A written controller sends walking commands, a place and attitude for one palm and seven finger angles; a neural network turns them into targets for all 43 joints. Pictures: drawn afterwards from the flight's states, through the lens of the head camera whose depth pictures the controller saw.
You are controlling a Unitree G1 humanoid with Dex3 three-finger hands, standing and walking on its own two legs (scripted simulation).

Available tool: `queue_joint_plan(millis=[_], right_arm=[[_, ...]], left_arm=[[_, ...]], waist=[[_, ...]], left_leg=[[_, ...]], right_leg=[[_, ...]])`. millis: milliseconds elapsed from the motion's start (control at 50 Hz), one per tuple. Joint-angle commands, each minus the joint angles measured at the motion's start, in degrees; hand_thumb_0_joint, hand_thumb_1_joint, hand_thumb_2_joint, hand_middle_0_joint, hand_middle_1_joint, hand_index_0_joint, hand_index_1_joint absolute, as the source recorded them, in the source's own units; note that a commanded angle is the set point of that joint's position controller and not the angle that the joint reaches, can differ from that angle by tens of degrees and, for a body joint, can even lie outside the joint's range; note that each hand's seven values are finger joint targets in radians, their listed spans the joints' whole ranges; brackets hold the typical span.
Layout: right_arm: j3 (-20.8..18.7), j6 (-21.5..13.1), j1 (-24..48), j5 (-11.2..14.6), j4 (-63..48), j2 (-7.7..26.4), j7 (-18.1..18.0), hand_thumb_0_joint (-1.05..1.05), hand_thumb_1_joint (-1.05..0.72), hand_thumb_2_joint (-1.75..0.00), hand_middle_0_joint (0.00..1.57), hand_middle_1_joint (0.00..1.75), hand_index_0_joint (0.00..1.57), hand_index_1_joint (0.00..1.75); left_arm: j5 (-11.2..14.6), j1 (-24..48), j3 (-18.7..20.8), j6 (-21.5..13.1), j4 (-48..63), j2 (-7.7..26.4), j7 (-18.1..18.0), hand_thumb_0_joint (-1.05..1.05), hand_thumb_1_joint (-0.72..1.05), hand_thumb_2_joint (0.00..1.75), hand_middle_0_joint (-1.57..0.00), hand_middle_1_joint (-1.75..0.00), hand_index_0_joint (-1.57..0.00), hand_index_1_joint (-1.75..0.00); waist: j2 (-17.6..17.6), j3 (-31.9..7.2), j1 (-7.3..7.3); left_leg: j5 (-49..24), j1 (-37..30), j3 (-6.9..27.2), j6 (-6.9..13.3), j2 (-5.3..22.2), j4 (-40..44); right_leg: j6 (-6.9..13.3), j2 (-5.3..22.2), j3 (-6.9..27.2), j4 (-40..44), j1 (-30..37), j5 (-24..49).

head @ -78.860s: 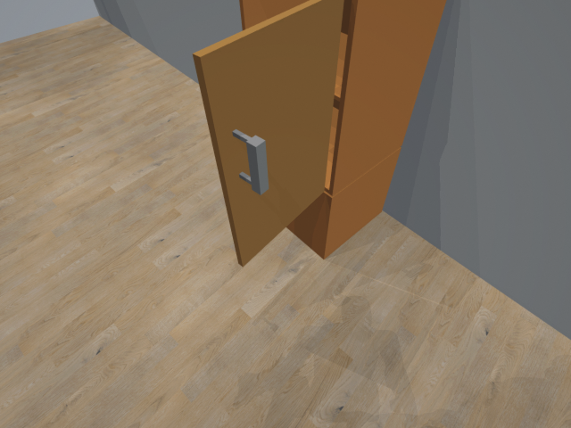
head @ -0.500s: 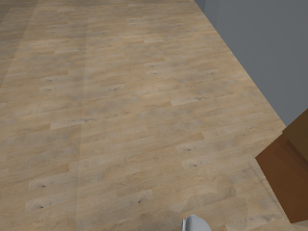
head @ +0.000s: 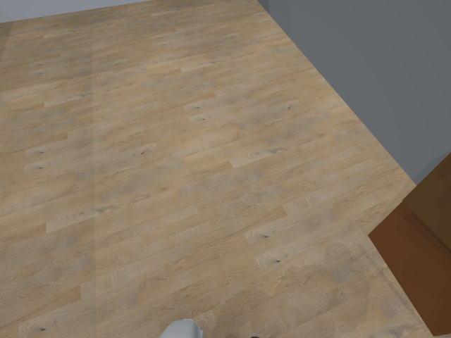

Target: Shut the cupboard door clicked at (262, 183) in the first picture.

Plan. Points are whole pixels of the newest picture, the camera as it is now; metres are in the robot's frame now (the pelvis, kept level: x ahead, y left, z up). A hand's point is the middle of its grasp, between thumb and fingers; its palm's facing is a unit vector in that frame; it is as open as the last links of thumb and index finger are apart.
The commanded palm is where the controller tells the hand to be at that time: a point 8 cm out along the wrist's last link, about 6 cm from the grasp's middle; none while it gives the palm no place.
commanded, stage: turn to face it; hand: left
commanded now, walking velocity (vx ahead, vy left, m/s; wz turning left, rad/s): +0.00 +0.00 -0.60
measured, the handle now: out of the picture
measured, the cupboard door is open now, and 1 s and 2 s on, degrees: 9 9 9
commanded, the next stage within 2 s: take the last steps up to it in 1.64 s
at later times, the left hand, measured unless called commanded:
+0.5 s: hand (129, 315) +0.17 +0.22 -0.16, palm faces -0.25 -0.93 -0.27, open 7.4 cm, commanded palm none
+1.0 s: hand (166, 292) +0.22 +0.16 -0.18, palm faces -0.53 -0.82 -0.20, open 7.4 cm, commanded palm none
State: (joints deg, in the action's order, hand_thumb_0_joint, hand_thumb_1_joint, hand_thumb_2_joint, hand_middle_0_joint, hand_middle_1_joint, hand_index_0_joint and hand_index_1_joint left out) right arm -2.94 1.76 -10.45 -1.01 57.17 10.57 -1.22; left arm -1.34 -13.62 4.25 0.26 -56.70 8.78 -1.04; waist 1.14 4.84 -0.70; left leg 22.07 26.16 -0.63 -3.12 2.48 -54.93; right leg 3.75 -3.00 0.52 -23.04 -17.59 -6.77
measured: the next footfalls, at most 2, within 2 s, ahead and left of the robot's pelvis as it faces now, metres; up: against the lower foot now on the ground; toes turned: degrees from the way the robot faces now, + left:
left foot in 0.18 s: +0.09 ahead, +0.15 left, +0.00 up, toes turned -6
right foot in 0.56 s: +0.01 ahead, -0.11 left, +0.00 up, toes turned -26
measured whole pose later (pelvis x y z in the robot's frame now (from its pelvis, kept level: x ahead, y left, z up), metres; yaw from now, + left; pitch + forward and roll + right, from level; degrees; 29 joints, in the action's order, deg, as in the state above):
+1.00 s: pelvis +0.04 +0.04 -0.01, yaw -37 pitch +1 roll -1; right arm -1.5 0.6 -9.6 -1.3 49.7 12.2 -1.2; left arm -1.0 -10.8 4.7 4.4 -51.6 13.4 0.8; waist -1.8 3.9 -0.7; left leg 16.0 19.1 -2.7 -0.6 2.9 -33.8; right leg -1.0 -3.2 6.1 -47.6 -23.9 -26.9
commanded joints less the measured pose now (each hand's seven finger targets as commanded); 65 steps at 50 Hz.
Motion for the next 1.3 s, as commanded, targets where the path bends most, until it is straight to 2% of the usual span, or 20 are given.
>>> queue_joint_plan(millis=[0,120,160,180,220,280,420,500,520,540,560,660,840,880,920,960,1020,1180,1240,1280], right_arm=[[-0.6,-0.51,-1.18,0.24,-4.5,3.46,-0.39,0.0,-0.9,-0.9,0.2,0.3,0.2,0.3],[-1.16,-1.58,-3.94,0.89,-5.17,5.51,-1.09,0.0,-0.9,-0.9,0.2,0.3,0.2,0.3],[-2.46,-2.27,-5.22,-0.46,-6.57,14.0,-1.63,0.0,-0.9,-0.9,0.2,0.3,0.2,0.3],[-2.54,-1.81,-4.7,-0.76,-7.24,14.79,-1.87,0.0,-0.9,-0.9,0.2,0.3,0.2,0.3],[-1.46,-2.3,1.69,-1.02,-9.4,11.66,-1.94,0.0,-0.9,-0.9,0.2,0.3,0.2,0.3],[-1.15,-2.11,3.48,-1.08,-10.33,10.99,-1.98,0.0,-0.9,-0.9,0.2,0.3,0.2,0.3],[-2.55,-1.68,-2.37,-0.94,-8.04,13.01,-0.98,0.0,-0.9,-0.9,0.2,0.3,0.2,0.3],[-3.09,-1.26,0.16,-0.34,-8.73,14.64,-0.37,0.0,-0.9,-0.9,0.2,0.3,0.2,0.3],[-2.7,-1.17,-0.02,0.32,-9.8,11.96,0.07,0.0,-0.9,-0.9,0.2,0.3,0.2,0.3],[-1.24,-1.18,4.05,0.29,-12.98,7.42,0.21,0.0,-0.9,-0.9,0.2,0.3,0.2,0.3],[-0.96,-0.29,3.88,0.35,-12.9,9.18,-0.52,0.0,-0.9,-0.9,0.2,0.3,0.2,0.3],[-1.09,-0.17,2.41,0.23,-10.46,9.03,-0.14,0.0,-0.9,-0.9,0.2,0.3,0.2,0.3],[-1.02,-0.75,0.2,0.88,-10.72,7.73,-0.13,0.0,-0.9,-0.9,0.2,0.3,0.2,0.3],[-1.23,-1.43,-4.16,0.92,-9.09,8.72,-0.53,0.0,-0.9,-0.9,0.2,0.3,0.2,0.3],[-2.8,-2.14,-7.28,-0.34,-9.52,18.04,-0.97,0.0,-0.9,-0.9,0.2,0.3,0.2,0.3],[-1.96,-2.14,-3.99,-1.16,-11.13,16.56,-1.32,0.0,-0.9,-0.9,0.2,0.3,0.2,0.3],[-0.9,-2.38,0.37,-1.08,-11.94,13.28,-1.67,0.0,-0.9,-0.9,0.2,0.3,0.2,0.3],[-2.47,-1.63,-4.15,-0.99,-8.6,14.62,-0.86,0.0,-0.9,-0.9,0.2,0.3,0.2,0.3],[-2.73,-1.37,-2.68,-0.33,-8.47,14.93,-0.31,0.0,-0.9,-0.9,0.2,0.3,0.2,0.3],[-1.05,-1.03,1.47,0.23,-12.24,7.63,0.27,0.0,-0.9,-0.9,0.2,0.3,0.2,0.3]], left_arm=[[-0.32,-1.92,2.63,-0.51,3.55,10.81,-0.35,0.0,0.9,0.9,-0.2,-0.3,-0.2,-0.3],[0.13,1.92,3.1,0.96,5.35,11.22,0.2,0.0,0.9,0.9,-0.2,-0.3,-0.2,-0.3],[1.05,1.87,2.17,1.27,7.71,6.61,1.11,0.0,0.9,0.9,-0.2,-0.3,-0.2,-0.3],[0.37,4.23,2.47,1.44,8.39,8.83,1.33,0.0,0.9,0.9,-0.2,-0.3,-0.2,-0.3],[-0.52,1.17,3.4,2.11,7.12,9.79,2.15,0.0,0.9,0.9,-0.2,-0.3,-0.2,-0.3],[-0.06,0.11,3.14,3.07,7.11,8.64,2.94,0.0,0.9,0.9,-0.2,-0.3,-0.2,-0.3],[-0.06,5.33,1.82,2.53,10.16,7.83,3.38,0.0,0.9,0.9,-0.2,-0.3,-0.2,-0.3],[-0.07,-0.56,2.26,1.67,8.71,10.17,3.25,0.0,0.9,0.9,-0.2,-0.3,-0.2,-0.3],[-0.6,-4.41,3.11,0.85,7.9,15.47,2.64,0.0,0.9,0.9,-0.2,-0.3,-0.2,-0.3],[-0.72,-7.52,4.29,0.4,6.84,21.12,1.65,0.0,0.9,0.9,-0.2,-0.3,-0.2,-0.3],[0.08,-9.05,4.1,0.59,6.27,21.51,0.89,0.0,0.9,0.9,-0.2,-0.3,-0.2,-0.3],[0.22,1.31,2.5,0.58,9.68,14.71,-0.11,0.0,0.9,0.9,-0.2,-0.3,-0.2,-0.3],[-0.41,3.09,3.15,1.39,9.84,16.67,0.48,0.0,0.9,0.9,-0.2,-0.3,-0.2,-0.3],[0.23,5.12,2.84,1.95,10.13,15.11,0.64,0.0,0.9,0.9,-0.2,-0.3,-0.2,-0.3],[1.11,3.41,1.57,2.27,11.85,9.35,1.56,0.0,0.9,0.9,-0.2,-0.3,-0.2,-0.3],[0.1,4.67,2.52,2.29,12.14,11.59,2.31,0.0,0.9,0.9,-0.2,-0.3,-0.2,-0.3],[-0.11,3.63,2.71,3.03,9.87,10.65,3.44,0.0,0.9,0.9,-0.2,-0.3,-0.2,-0.3],[0.32,5.97,1.37,2.76,11.02,7.96,3.63,0.0,0.9,0.9,-0.2,-0.3,-0.2,-0.3],[0.2,0.65,1.81,1.93,9.34,10.19,3.21,0.0,0.9,0.9,-0.2,-0.3,-0.2,-0.3],[-0.68,-4.92,3.72,0.82,7.3,20.79,1.63,0.0,0.9,0.9,-0.2,-0.3,-0.2,-0.3]], waist=[[-7.27,-9.48,-0.14],[-7.57,-8.42,2.25],[16.45,-6.99,3.15],[12.26,-4.84,3.67],[8.82,-4.0,-0.43],[7.72,-4.4,-1.3],[12.2,-6.08,2.49],[7.93,-8.36,-1.23],[-4.2,-10.72,-2.95],[-19.81,-9.05,-5.1],[-16.65,-10.24,-5.15],[-10.22,-10.09,-0.14],[-11.3,-7.35,0.62],[-8.63,-7.5,3.1],[19.43,-8.21,3.44],[8.91,-5.62,1.99],[9.51,-5.19,0.04],[12.74,-8.25,2.55],[8.7,-8.85,-0.57],[-20.55,-6.92,-3.9]], left_leg=[[1.07,-0.55,0.48,-0.36,-0.11,6.97],[-8.04,-19.79,0.26,0.49,-0.73,29.52],[-8.94,-25.64,21.22,7.95,20.49,41.97],[-14.01,-20.1,22.05,12.59,25.24,42.22],[-19.38,-15.16,15.21,13.01,20.51,40.88],[-25.71,-16.79,3.68,10.67,15.65,37.65],[-32.71,-21.69,-2.67,10.09,16.93,31.87],[-27.15,-15.14,-7.01,5.21,15.27,21.12],[-15.49,-6.51,-10.48,1.56,10.33,9.86],[14.88,8.45,-9.88,-1.21,1.17,-4.3],[15.33,9.48,-1.04,-0.79,2.46,-11.87],[1.42,7.88,0.96,-2.33,3.48,-10.54],[0.3,-5.23,-0.63,-1.38,-0.6,15.43],[-8.95,-17.31,-0.81,-0.95,-0.36,28.38],[-9.25,-22.52,22.46,7.56,22.12,41.1],[-12.44,-14.12,20.34,12.75,23.76,41.55],[-21.72,-14.77,7.02,9.86,16.49,37.92],[-27.79,-20.5,-1.47,9.98,17.83,32.04],[-23.41,-13.21,-5.51,5.34,15.52,23.73],[14.37,8.66,-9.67,-1.24,1.83,0.1]], right_leg=[[7.53,15.01,17.74,6.09,9.29,11.89],[2.15,9.88,19.1,1.09,-4.46,1.62],[-3.73,-2.54,4.71,-17.68,-18.25,-23.15],[-4.78,-0.14,2.57,-29.78,-17.18,-26.81],[-5.63,1.8,2.26,-40.82,-15.73,-21.65],[-6.98,3.22,0.45,-42.11,-14.92,-17.45],[-6.3,3.35,-5.63,-22.18,-7.5,-16.26],[-4.08,2.95,-6.4,-4.78,7.25,-3.1],[-1.05,11.62,5.17,1.75,16.53,7.84],[5.75,24.14,23.68,2.2,20.54,32.33],[9.75,26.56,23.21,1.74,18.59,33.5],[6.88,16.45,13.24,-0.56,14.38,27.09],[6.18,14.42,20.45,-0.62,4.66,12.46],[2.07,10.72,18.98,-4.06,-3.85,5.29],[-4.54,-1.8,3.56,-25.62,-15.58,-26.67],[-5.22,2.25,3.75,-41.86,-14.01,-25.36],[-6.42,3.68,1.23,-44.47,-13.88,-19.55],[-5.57,3.0,-5.33,-20.74,-4.95,-18.56],[-3.83,2.88,-5.33,-3.18,8.67,-4.49],[4.71,23.99,23.59,5.68,17.46,20.62]])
